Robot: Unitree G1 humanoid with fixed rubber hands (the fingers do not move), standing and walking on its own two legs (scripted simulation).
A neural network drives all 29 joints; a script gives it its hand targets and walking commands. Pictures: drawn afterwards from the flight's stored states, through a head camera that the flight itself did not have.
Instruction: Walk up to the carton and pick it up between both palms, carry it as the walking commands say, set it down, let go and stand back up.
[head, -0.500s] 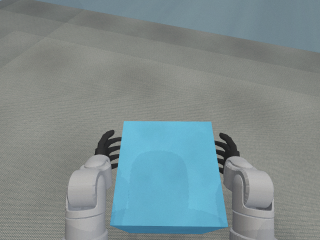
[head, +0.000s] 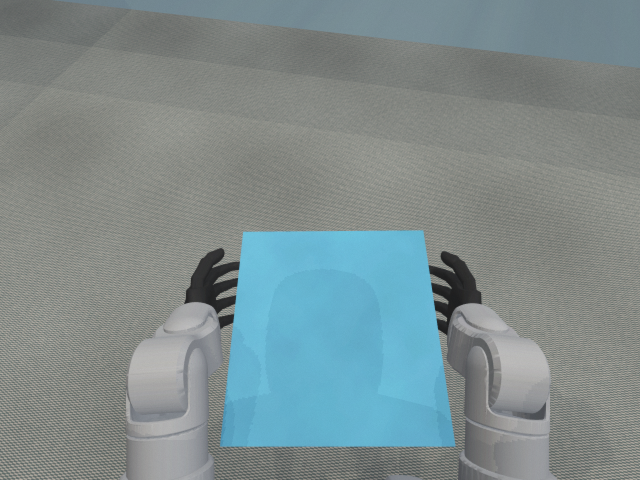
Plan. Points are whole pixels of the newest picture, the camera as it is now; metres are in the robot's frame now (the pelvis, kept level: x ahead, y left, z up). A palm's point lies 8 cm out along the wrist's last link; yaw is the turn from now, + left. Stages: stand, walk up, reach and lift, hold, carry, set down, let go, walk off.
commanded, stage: carry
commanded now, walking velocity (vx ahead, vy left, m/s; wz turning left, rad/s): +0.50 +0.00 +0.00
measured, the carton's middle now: (332, 351) +0.26 +0.00 -0.02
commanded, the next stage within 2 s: none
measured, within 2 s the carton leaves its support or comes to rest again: neither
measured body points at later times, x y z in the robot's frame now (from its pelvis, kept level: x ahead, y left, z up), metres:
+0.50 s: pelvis +0.36 +0.05 -0.01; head +0.44 +0.08 +0.43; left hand +0.64 +0.23 +0.04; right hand +0.68 -0.06 +0.05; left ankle +0.44 +0.15 -0.73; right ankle +0.21 -0.10 -0.70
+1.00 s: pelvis +0.67 +0.08 +0.01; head +0.69 +0.08 +0.46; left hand +0.95 +0.24 +0.08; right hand +0.97 -0.05 +0.08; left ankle +0.65 +0.19 -0.69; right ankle +0.62 -0.02 -0.73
